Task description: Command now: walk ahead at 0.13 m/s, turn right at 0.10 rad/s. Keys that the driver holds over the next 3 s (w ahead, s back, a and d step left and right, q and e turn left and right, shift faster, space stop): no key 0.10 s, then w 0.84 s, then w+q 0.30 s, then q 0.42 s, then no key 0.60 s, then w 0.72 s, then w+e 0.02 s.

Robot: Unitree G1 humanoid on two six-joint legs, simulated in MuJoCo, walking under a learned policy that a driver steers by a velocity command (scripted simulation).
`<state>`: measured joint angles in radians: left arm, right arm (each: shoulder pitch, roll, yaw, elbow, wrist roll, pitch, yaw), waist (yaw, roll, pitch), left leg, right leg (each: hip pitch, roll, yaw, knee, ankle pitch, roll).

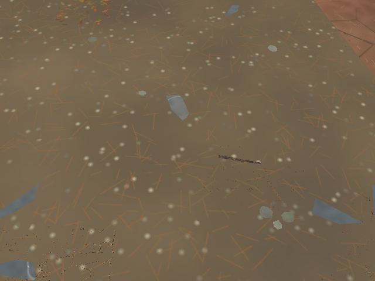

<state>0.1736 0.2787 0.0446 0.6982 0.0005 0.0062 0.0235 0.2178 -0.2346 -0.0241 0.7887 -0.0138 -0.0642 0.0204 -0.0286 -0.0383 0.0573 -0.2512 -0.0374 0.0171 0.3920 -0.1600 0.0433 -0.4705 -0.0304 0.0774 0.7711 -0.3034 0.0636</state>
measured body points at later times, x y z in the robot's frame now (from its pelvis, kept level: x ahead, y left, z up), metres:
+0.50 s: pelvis +0.14 -0.02 +0.00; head +0.16 -0.01 +0.45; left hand +0.32 +0.24 -0.10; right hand +0.13 -0.29 -0.13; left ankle +0.04 +0.09 -0.74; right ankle +0.18 -0.14 -0.69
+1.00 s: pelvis +0.37 -0.08 +0.01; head +0.39 -0.09 +0.45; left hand +0.41 +0.19 -0.11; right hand +0.54 -0.35 -0.10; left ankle +0.53 +0.10 -0.67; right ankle +0.35 -0.16 -0.74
